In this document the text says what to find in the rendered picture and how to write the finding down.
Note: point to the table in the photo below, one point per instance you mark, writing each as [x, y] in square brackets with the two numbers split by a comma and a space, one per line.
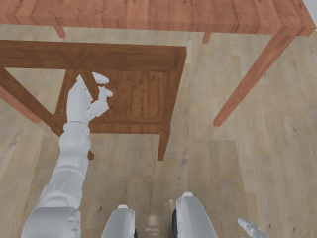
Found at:
[284, 19]

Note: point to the left robot hand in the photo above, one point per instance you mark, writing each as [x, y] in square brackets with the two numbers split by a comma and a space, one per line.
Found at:
[79, 99]

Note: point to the chair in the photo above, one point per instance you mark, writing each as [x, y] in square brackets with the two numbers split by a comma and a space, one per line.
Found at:
[144, 80]

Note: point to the left robot upper arm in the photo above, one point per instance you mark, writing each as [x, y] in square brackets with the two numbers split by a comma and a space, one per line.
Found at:
[54, 222]

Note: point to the right robot hand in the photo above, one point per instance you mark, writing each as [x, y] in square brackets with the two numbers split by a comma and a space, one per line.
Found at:
[251, 228]

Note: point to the right robot shin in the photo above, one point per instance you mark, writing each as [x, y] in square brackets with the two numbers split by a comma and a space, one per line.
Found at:
[180, 227]

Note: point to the robot left thigh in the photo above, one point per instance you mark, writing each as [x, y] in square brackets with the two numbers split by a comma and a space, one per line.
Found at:
[121, 224]

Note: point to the left robot forearm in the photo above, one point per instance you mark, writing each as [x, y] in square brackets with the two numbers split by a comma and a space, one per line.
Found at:
[65, 186]

